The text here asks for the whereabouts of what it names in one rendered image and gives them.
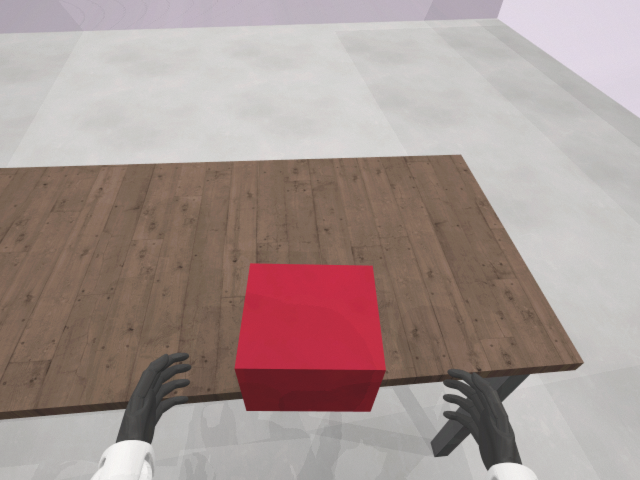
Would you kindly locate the robot left forearm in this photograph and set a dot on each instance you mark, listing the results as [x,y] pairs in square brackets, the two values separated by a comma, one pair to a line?
[127,460]

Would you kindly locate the table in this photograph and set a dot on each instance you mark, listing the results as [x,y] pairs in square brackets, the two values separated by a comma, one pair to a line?
[105,268]

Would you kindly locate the robot left hand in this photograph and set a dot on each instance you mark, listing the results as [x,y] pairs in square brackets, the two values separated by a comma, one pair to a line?
[145,407]

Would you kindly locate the robot right hand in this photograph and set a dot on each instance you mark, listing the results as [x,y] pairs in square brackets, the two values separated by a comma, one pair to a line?
[489,424]

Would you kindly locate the carton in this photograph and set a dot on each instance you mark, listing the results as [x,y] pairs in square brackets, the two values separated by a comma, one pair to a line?
[310,339]

